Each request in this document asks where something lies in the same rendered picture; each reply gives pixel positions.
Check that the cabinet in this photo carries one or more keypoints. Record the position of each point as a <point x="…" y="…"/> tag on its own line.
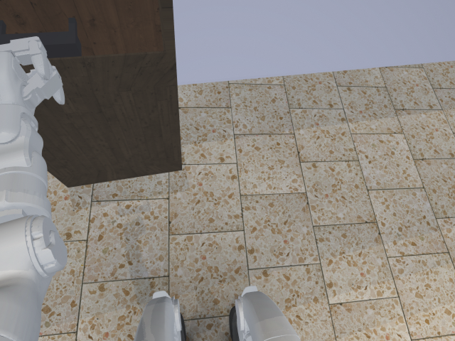
<point x="120" y="118"/>

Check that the handle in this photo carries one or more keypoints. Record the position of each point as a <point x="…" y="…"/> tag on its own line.
<point x="57" y="44"/>

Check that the left robot hand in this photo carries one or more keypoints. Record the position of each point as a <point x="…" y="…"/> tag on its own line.
<point x="28" y="89"/>

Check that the left robot thigh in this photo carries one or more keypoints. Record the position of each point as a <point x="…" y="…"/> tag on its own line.
<point x="160" y="320"/>

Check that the left robot upper arm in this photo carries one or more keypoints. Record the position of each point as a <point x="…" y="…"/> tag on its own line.
<point x="31" y="252"/>

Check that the robot left forearm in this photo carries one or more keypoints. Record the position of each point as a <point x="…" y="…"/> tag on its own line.
<point x="23" y="170"/>

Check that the drawer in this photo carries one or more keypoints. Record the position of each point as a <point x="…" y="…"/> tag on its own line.
<point x="104" y="27"/>

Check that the robot right shin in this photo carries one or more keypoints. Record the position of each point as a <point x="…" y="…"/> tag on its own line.
<point x="246" y="336"/>

